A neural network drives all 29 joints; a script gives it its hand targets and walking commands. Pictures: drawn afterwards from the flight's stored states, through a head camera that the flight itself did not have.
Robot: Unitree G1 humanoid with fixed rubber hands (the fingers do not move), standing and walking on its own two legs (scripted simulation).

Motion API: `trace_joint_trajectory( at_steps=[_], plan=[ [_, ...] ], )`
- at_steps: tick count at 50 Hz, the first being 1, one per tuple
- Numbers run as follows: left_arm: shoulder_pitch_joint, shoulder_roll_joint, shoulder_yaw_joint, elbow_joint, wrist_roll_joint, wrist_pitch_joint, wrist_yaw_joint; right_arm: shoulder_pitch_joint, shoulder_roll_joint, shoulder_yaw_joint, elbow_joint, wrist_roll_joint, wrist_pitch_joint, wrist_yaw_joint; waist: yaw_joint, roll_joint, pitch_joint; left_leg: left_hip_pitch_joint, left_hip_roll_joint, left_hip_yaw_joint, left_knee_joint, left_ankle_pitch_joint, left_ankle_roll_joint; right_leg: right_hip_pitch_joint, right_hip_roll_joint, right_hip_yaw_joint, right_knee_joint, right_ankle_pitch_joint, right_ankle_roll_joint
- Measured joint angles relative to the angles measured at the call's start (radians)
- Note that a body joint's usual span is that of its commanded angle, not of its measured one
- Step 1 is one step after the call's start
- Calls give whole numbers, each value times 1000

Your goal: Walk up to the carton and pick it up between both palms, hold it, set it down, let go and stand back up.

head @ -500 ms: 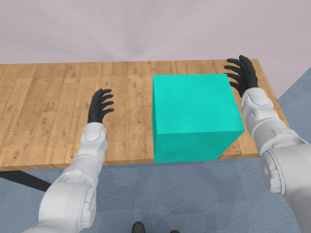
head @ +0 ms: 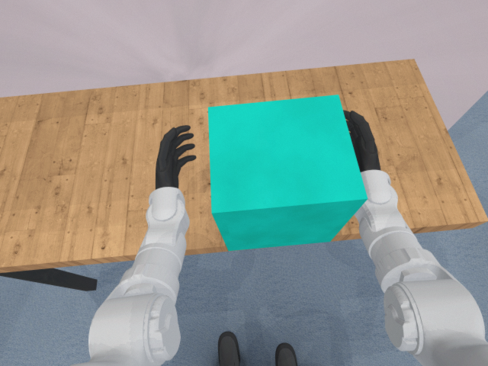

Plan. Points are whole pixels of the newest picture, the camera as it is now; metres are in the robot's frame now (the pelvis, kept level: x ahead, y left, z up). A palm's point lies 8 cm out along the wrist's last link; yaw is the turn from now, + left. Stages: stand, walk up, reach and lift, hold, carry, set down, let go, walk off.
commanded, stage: reach and lift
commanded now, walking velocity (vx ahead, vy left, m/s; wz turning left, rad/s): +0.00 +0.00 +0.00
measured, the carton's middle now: (276, 182) +0.42 -0.02 -0.02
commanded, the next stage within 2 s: none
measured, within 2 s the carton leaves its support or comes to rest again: neither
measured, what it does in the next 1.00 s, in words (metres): stands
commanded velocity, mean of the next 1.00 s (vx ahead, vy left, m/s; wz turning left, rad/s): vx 0.00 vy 0.00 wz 0.00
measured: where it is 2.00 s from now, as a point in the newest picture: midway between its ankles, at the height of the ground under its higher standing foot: outside the picture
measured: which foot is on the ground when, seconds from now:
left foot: down 0.00-1.00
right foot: down 0.00-1.00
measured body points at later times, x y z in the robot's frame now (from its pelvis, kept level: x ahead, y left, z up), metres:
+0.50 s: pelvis +0.00 +0.00 +0.01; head +0.14 +0.01 +0.44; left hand +0.43 +0.15 +0.00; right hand +0.44 -0.14 +0.01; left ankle +0.03 +0.11 -0.73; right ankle -0.01 -0.09 -0.73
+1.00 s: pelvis +0.01 +0.00 +0.01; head +0.15 +0.01 +0.44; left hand +0.44 +0.17 +0.02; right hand +0.45 -0.12 +0.02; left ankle +0.03 +0.11 -0.73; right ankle -0.01 -0.09 -0.73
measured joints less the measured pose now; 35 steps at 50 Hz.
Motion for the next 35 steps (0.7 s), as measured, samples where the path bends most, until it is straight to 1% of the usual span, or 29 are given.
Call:
trace_joint_trajectory(
  at_steps=[4,7,9,12,15,16,18,21,28,31,35],
  plan=[
    [0,-7,47,-22,58,19,1,-8,40,-41,18,-26,17,-27,-19,-15,11,34,0,-15,-17,10,-8,40,2,-15,-18,4,-9],
    [2,-25,70,-31,105,27,-4,-3,79,-101,15,-84,28,-35,-31,-12,27,61,-1,-31,-26,15,-11,77,2,-29,-40,11,-13],
    [3,-50,87,-34,152,27,-10,1,113,-160,4,-161,30,-29,-39,-4,42,79,-2,-42,-34,20,-13,104,2,-40,-59,17,-15],
    [6,-97,172,-55,226,26,20,10,173,-291,-29,-305,24,-18,-50,9,64,102,-6,-58,-50,30,-13,137,-1,-55,-86,27,-16],
    [6,-111,222,-67,315,31,14,17,213,-397,-75,-437,27,6,-55,17,67,112,-10,-67,-71,43,-13,152,-2,-63,-110,37,-17],
    [5,-112,230,-68,333,33,14,19,222,-419,-87,-467,32,11,-57,19,65,114,-10,-69,-77,46,-13,155,-2,-65,-117,41,-17],
    [5,-111,234,-63,348,37,14,25,233,-439,-99,-499,36,15,-56,19,60,118,-11,-70,-88,51,-12,159,-3,-66,-127,45,-17],
    [6,-102,224,-37,339,44,15,39,235,-431,-97,-485,34,9,-47,12,52,129,-11,-61,-97,50,-11,163,-3,-57,-130,45,-15],
    [4,-87,198,2,285,38,37,42,207,-351,-55,-382,39,-20,-29,1,50,143,-12,-35,-91,35,-6,164,-6,-31,-111,33,-7],
    [-24,-74,202,28,266,35,47,25,196,-329,-40,-356,46,-34,-17,-7,60,145,-11,-26,-89,33,-3,160,-6,-22,-102,31,-3],
    [-61,-57,198,30,243,35,48,-9,188,-306,-28,-328,58,-44,-13,-12,66,129,-10,-26,-84,35,-2,146,-5,-22,-101,35,-2]
  ],
)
